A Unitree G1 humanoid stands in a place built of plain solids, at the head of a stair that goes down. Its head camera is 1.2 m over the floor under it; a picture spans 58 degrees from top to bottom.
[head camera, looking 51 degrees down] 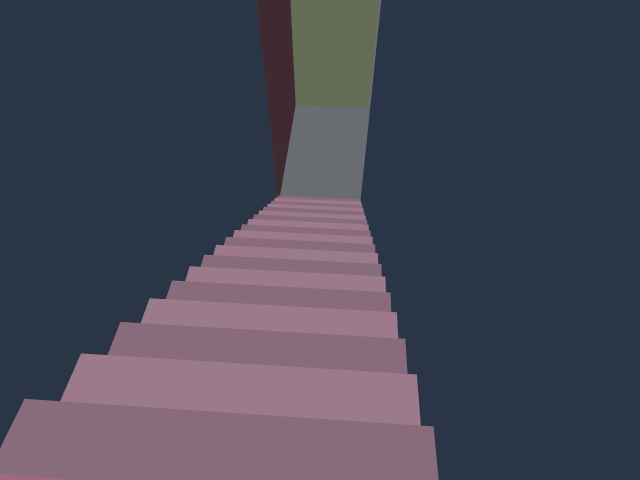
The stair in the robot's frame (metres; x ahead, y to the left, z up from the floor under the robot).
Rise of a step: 0.19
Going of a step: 0.24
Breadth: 1.29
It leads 4 degrees to the right of straight ahead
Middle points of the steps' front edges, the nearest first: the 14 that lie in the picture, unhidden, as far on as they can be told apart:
0.43 0.30 -0.19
0.67 0.28 -0.38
0.91 0.27 -0.57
1.15 0.25 -0.76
1.39 0.23 -0.95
1.63 0.22 -1.14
1.87 0.20 -1.33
2.11 0.19 -1.52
2.35 0.17 -1.71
2.59 0.16 -1.90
2.83 0.14 -2.09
3.07 0.12 -2.28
3.31 0.11 -2.47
3.55 0.09 -2.66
